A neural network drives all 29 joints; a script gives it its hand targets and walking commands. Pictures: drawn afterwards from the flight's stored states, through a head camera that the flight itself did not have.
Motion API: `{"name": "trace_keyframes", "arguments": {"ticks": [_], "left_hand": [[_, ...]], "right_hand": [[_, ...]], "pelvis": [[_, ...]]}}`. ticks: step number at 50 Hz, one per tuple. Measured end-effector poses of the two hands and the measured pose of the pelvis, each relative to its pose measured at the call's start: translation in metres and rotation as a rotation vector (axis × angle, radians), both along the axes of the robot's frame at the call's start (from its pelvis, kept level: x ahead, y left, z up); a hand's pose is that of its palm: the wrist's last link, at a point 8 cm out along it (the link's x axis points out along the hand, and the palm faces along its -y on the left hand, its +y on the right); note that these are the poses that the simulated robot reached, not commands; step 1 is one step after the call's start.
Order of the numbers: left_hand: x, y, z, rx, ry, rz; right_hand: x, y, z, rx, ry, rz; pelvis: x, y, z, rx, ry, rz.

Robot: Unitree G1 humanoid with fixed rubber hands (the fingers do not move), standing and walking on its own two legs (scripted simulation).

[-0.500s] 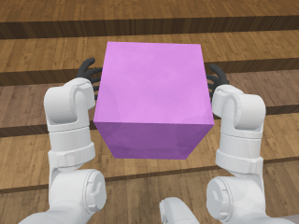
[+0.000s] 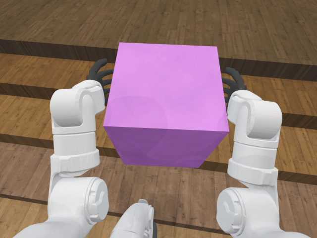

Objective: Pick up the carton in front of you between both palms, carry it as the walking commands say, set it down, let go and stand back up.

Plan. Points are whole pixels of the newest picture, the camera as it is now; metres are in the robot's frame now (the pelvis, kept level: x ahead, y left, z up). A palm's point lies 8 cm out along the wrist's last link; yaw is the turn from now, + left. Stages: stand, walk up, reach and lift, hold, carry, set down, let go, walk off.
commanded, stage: carry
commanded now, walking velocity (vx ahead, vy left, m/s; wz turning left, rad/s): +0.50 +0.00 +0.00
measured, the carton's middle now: (164, 113) +0.40 +0.05 +0.10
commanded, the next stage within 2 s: none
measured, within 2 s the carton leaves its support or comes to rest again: neither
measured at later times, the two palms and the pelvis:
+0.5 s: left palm out of the picture +0.70 +0.14 +0.31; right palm out of the picture +0.72 -0.16 +0.32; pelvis +0.32 -0.02 +0.14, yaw -3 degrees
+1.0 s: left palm out of the picture +1.03 +0.14 +0.42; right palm out of the picture +0.97 -0.15 +0.41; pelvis +0.62 +0.05 +0.27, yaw -2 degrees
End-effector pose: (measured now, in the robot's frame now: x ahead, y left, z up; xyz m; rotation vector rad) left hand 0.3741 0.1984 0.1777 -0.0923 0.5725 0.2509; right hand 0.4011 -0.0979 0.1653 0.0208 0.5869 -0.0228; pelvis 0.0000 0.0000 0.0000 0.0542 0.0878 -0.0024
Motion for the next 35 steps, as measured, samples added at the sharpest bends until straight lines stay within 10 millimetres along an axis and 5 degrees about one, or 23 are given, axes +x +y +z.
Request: {"name": "trace_keyframes", "arguments": {"ticks": [4, 9, 14, 21, 24, 28, 35], "left_hand": [[0.083, -0.041, 0.032, 0.013, 0.052, -0.171], [0.150, -0.098, 0.073, 0.030, 0.110, -0.315], [0.220, -0.122, 0.114, -0.020, 0.054, -0.353], [0.310, -0.094, 0.136, -0.004, 0.083, -0.236], [0.328, -0.065, 0.134, 0.030, 0.142, -0.140], [0.340, -0.031, 0.137, 0.016, 0.214, -0.033], [0.421, -0.011, 0.197, 0.028, 0.118, 0.023]], "right_hand": [[0.033, -0.042, 0.029, -0.052, 0.052, -0.138], [0.054, -0.092, 0.068, -0.024, 0.116, -0.293], [0.115, -0.114, 0.125, -0.050, 0.063, -0.351], [0.248, -0.095, 0.156, -0.057, 0.089, -0.224], [0.304, -0.069, 0.155, -0.044, 0.143, -0.112], [0.353, -0.031, 0.160, -0.038, 0.213, -0.026], [0.444, -0.011, 0.212, 0.018, 0.115, 0.000]], "pelvis": [[0.053, 0.018, 0.028, 0.003, -0.011, -0.015], [0.111, 0.030, 0.075, -0.046, -0.024, -0.040], [0.173, 0.024, 0.095, -0.085, -0.024, -0.044], [0.278, -0.006, 0.111, -0.111, -0.003, -0.051], [0.310, -0.018, 0.130, -0.128, -0.015, -0.046], [0.347, -0.027, 0.168, -0.112, -0.029, -0.034], [0.424, -0.020, 0.203, -0.066, -0.023, -0.012]]}}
